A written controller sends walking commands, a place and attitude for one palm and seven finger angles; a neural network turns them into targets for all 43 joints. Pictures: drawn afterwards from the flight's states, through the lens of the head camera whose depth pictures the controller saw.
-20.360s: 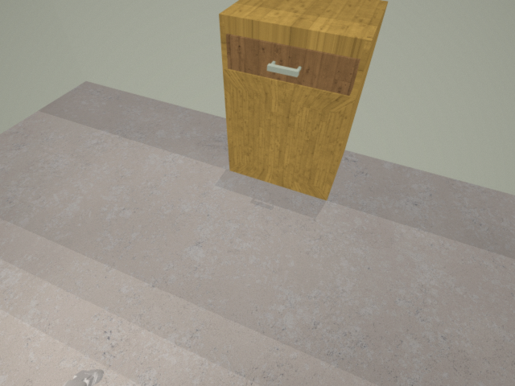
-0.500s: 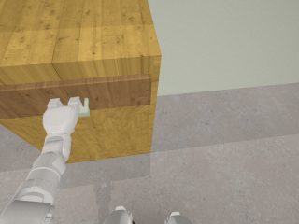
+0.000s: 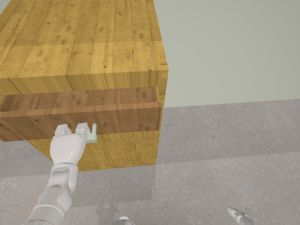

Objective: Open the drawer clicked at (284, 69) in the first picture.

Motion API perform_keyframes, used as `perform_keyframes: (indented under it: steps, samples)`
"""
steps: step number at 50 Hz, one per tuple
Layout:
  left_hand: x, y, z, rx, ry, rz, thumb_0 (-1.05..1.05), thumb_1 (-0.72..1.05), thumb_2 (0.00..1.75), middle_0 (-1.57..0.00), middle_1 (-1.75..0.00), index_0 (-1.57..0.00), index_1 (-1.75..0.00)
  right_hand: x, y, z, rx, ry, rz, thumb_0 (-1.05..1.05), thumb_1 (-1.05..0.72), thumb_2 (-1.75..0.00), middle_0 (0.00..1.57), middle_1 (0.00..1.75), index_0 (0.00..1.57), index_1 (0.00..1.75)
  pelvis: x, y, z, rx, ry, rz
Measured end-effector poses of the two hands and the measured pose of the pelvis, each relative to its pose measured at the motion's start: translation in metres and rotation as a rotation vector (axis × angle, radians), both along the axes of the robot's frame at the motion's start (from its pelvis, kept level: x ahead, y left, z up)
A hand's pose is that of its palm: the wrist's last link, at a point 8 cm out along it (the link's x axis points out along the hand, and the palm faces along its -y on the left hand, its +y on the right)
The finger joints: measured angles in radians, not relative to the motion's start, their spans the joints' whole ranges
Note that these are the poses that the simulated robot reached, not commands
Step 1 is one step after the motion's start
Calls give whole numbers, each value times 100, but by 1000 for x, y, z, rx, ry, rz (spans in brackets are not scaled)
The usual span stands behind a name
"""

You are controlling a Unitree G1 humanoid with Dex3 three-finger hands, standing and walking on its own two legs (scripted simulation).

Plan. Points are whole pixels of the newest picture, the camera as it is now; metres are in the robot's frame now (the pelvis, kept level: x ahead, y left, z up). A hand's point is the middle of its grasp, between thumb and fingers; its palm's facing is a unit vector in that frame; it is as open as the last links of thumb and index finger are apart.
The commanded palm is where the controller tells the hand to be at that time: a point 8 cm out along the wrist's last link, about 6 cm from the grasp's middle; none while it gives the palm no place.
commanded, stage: pull the drawer open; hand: left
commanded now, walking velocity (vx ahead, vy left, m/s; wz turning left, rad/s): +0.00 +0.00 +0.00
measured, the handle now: (76, 133) +0.38 +0.24 -0.03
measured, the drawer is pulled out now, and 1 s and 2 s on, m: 0.08 0.20 0.30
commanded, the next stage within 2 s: none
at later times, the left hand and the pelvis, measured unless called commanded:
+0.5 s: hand (73, 175) +0.26 +0.22 -0.05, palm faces -0.03 -0.07 -1.00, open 5.5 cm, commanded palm +0.22 +0.22 +0.00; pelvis -0.01 -0.01 +0.00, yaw +1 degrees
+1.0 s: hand (70, 198) +0.20 +0.21 -0.05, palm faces -0.02 -0.08 -1.00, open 5.6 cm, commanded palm +0.17 +0.22 +0.00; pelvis -0.02 -0.02 -0.01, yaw +2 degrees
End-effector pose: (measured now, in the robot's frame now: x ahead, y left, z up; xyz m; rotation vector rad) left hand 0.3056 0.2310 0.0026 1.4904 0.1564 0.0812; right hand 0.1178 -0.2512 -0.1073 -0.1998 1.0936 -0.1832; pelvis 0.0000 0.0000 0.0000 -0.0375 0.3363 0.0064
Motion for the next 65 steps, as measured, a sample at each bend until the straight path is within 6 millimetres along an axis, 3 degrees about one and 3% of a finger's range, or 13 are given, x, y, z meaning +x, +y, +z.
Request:
perform_keyframes:
  steps: [33, 65]
  samples:
    - [-83, -11, 0, 9, -13, 39, 1, 72, 78, -30, -135, -41, -135, 23, -6, -3, 23, -108, 77, 1, -90, -90, 20, 30, 20, 30, -13, -16, -7, 19, -51, 11]
    - [-154, -20, 1, -9, -7, 62, 1, 72, 76, -29, -134, -41, -135, 56, 4, -4, 58, -204, 180, 1, -90, -90, 20, 30, 20, 30, -16, -26, -19, 31, -54, 17]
